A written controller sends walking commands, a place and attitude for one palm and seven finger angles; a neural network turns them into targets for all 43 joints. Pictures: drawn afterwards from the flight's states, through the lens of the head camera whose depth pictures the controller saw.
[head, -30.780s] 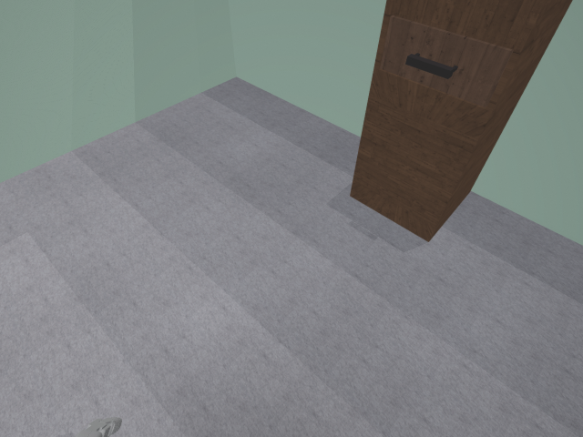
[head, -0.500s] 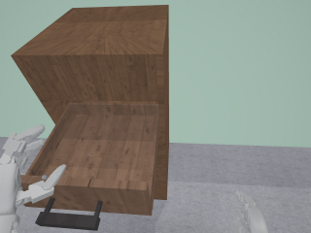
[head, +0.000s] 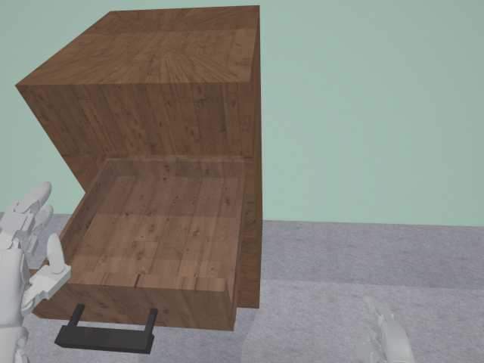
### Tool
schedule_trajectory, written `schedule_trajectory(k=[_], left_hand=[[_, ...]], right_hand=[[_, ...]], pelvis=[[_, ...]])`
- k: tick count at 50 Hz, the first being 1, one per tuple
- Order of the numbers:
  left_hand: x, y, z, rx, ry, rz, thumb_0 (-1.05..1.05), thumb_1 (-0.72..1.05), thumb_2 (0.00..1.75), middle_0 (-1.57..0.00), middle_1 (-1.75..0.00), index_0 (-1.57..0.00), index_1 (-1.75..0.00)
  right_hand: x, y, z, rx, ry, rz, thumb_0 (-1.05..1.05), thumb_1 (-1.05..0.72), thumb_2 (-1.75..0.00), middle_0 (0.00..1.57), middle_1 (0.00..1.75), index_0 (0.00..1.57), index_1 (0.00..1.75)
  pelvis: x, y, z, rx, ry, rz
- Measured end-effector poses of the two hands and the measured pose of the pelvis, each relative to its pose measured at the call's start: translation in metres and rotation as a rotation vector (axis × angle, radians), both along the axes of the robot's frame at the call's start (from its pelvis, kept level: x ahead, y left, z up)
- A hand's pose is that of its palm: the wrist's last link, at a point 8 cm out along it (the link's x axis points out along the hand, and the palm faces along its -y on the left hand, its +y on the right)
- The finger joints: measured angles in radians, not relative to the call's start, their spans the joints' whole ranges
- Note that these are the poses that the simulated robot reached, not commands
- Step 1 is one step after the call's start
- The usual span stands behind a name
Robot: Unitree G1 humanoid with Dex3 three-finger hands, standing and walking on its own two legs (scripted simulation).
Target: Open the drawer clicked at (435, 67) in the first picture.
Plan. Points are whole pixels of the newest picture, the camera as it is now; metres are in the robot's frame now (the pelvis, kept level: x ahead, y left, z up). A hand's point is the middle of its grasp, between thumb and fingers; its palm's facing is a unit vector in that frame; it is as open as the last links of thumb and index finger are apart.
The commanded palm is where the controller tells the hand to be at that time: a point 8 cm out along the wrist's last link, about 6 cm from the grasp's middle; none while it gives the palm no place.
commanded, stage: step back with the hand held close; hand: left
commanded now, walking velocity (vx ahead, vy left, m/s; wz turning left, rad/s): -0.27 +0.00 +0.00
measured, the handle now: (110, 325) +0.18 +0.25 -0.02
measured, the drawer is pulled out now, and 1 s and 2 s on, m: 0.30 0.30 0.30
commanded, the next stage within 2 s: stop stepping back and stand still in 0.98 s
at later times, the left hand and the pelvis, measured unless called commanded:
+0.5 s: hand (6, 329) +0.11 +0.27 +0.15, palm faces +0.32 -0.80 -0.51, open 7.4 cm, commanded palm +0.05 +0.31 +0.17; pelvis -0.08 +0.03 -0.01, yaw +0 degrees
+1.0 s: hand out of the picture +0.04 +0.24 +0.16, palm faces +0.31 -0.82 -0.48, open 7.5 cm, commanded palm -0.03 +0.29 +0.17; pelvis -0.17 +0.01 -0.02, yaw -2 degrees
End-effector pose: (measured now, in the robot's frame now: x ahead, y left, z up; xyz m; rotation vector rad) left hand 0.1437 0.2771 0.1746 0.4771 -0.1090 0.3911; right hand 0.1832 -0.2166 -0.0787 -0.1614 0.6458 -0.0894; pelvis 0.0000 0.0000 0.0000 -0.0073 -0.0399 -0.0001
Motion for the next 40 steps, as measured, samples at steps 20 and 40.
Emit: schedule_trajectory(k=[20,40], left_hand=[[-0.04,0.033,-0.003,0.103,0.04,-0.123,0.02,0.89,0.89,-0.21,-0.3,-0.21,-0.3],[-0.112,0.045,-0.002,0.084,-0.15,-0.063,0.02,0.88,0.89,-0.21,-0.3,-0.21,-0.3]], right_hand=[[-0.061,0.016,0.005,-0.074,0.097,-0.064,0.02,-0.91,-0.89,0.2,0.3,0.2,0.3],[-0.142,0.023,-0.009,-0.107,0.087,-0.042,0.02,-0.9,-0.89,0.2,0.3,0.2,0.3]], pelvis=[[-0.055,0.032,-0.006,-0.011,0.067,-0.003],[-0.125,0.038,-0.022,-0.044,0.03,0.014]])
